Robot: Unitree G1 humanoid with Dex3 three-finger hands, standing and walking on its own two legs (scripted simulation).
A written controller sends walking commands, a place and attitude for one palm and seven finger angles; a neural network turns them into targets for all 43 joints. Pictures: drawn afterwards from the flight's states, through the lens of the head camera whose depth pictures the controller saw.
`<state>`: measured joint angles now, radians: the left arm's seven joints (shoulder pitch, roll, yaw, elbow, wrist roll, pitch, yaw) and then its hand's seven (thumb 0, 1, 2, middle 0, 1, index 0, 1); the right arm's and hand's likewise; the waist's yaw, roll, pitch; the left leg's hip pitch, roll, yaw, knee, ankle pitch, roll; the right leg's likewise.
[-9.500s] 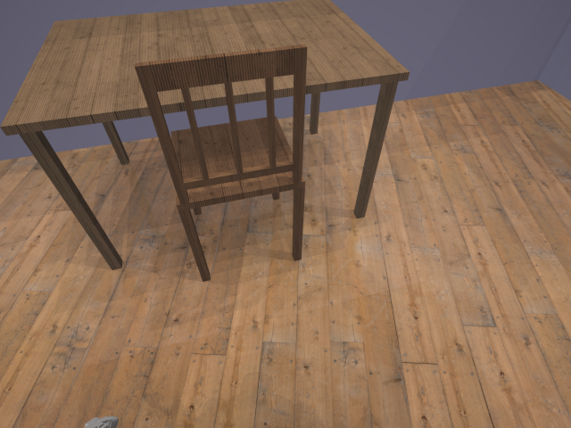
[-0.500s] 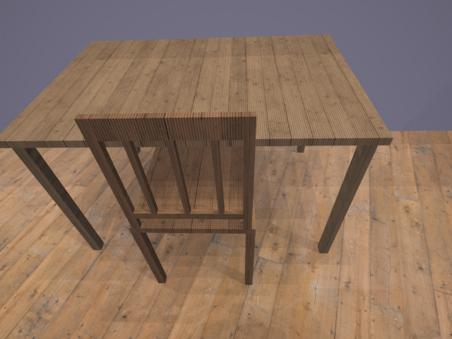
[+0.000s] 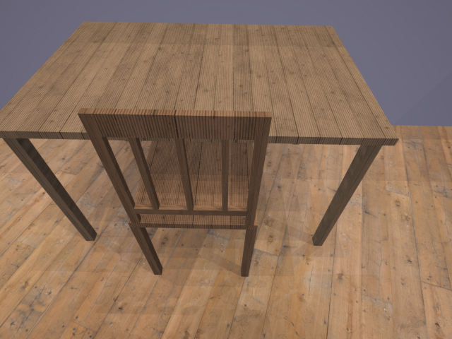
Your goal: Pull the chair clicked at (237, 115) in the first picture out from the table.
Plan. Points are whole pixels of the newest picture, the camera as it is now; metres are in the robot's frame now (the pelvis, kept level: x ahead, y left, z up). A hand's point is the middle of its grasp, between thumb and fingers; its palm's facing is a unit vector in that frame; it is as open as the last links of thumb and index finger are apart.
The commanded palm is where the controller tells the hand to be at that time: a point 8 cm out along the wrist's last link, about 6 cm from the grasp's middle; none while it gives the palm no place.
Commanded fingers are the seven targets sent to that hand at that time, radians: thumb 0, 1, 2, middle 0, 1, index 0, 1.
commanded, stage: come to a stop and stand still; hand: left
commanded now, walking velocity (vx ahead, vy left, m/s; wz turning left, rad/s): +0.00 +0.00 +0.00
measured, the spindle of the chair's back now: (185, 177) +0.51 +0.14 -0.08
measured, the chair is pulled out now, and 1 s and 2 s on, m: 0.00 0.00 0.00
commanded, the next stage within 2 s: look again from close up in 1.00 s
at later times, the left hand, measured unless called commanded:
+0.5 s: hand out of the picture +0.04 +0.15 -0.18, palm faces +0.03 -0.98 -0.18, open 7.3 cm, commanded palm none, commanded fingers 0.00 0.90 0.90 -0.20 -0.30 -0.20 -0.30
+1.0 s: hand out of the picture +0.03 +0.13 -0.18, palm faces +0.03 -0.99 -0.16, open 7.3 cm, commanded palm none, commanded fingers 0.00 0.90 0.90 -0.20 -0.30 -0.20 -0.30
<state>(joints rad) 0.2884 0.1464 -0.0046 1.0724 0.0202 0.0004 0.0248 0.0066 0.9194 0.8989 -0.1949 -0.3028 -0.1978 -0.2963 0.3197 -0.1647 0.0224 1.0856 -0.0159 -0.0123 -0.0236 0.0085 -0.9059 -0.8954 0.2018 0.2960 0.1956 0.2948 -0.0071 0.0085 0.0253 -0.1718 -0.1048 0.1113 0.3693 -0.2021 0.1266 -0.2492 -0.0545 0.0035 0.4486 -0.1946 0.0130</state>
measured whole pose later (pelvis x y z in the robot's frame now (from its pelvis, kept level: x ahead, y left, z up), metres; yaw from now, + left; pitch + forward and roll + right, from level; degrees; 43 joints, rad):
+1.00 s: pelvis +0.05 -0.02 +0.00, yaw +0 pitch -1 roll +0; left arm 0.31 0.13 -0.02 1.13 0.01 -0.01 0.04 0.01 0.92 0.90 -0.19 -0.30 -0.20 -0.30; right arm 0.29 -0.13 0.03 1.16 -0.01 -0.04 -0.04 0.01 -0.91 -0.90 0.20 0.30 0.20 0.29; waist 0.00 -0.01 0.03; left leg -0.08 -0.07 0.09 0.36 -0.27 0.08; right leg -0.14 -0.02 -0.02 0.41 -0.25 0.01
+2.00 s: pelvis +0.05 -0.02 +0.00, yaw +0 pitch -1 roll +0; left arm 0.32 0.11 -0.01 1.13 0.01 -0.01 0.04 0.00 0.91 0.90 -0.19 -0.30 -0.20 -0.30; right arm 0.31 -0.11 0.03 1.16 0.00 -0.04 -0.05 0.01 -0.91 -0.90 0.20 0.30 0.20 0.29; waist 0.01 -0.02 0.03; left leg -0.07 -0.08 0.08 0.35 -0.27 0.10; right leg -0.14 -0.03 -0.02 0.41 -0.25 0.02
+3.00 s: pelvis +0.11 -0.19 -0.01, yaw +0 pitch +0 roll +0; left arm 0.24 0.20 0.04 0.98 0.02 0.02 0.00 0.00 0.92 0.90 -0.19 -0.30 -0.20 -0.30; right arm 0.20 -0.18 -0.03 1.03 -0.02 0.02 -0.04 0.01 -0.90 -0.90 0.20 0.30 0.20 0.30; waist 0.01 0.00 0.11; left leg -0.24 0.11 0.08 0.60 -0.36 -0.06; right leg -0.28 -0.05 -0.01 0.57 -0.26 0.03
